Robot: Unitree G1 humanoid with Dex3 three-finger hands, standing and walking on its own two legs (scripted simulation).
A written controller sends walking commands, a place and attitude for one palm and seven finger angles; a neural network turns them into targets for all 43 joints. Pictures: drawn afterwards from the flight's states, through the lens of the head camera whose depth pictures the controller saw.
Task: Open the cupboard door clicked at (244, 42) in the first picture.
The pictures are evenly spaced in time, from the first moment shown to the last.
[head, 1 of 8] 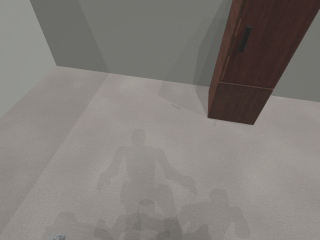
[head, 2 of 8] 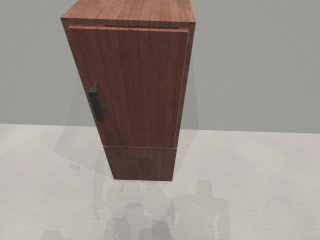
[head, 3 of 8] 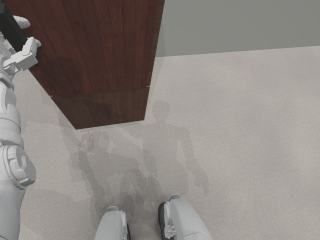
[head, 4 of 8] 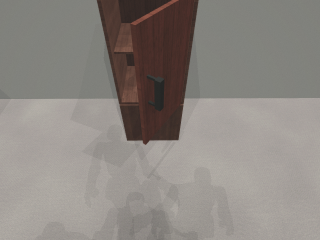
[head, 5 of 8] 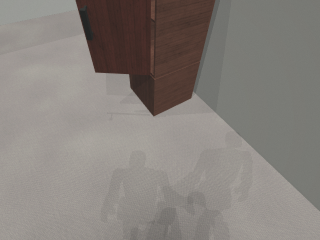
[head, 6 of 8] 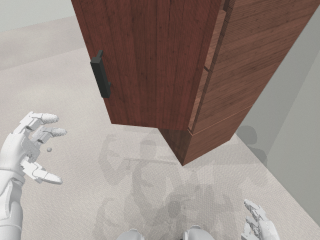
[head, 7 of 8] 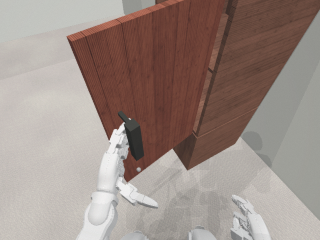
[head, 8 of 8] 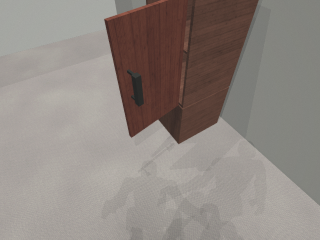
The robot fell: no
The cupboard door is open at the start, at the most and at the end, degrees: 0 101 100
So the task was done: yes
